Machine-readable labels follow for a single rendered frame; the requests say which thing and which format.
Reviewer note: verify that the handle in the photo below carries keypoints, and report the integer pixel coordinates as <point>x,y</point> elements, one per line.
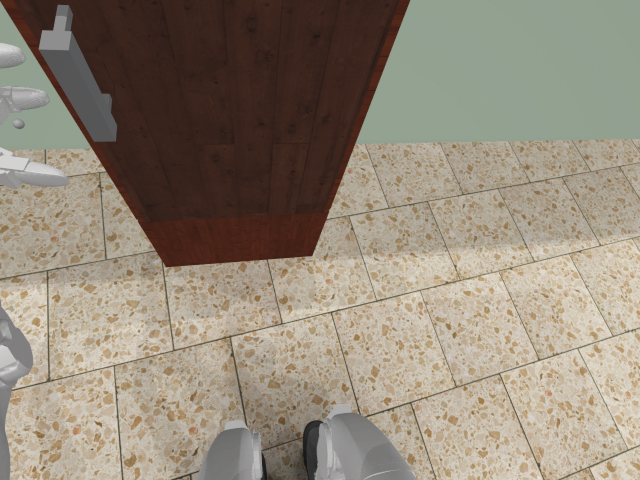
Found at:
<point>61,52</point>

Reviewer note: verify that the cupboard door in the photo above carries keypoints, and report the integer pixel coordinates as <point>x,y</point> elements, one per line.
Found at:
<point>227,108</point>

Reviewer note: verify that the right robot foot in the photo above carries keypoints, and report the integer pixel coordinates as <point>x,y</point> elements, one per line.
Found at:
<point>310,440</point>

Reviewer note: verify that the robot left upper arm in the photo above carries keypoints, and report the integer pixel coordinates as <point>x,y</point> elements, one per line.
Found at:
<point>16,361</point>

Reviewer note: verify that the left robot hand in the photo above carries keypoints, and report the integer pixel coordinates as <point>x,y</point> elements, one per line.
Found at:
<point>15,170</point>

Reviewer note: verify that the right robot thigh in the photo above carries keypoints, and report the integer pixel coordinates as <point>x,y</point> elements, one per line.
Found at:
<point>359,449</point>

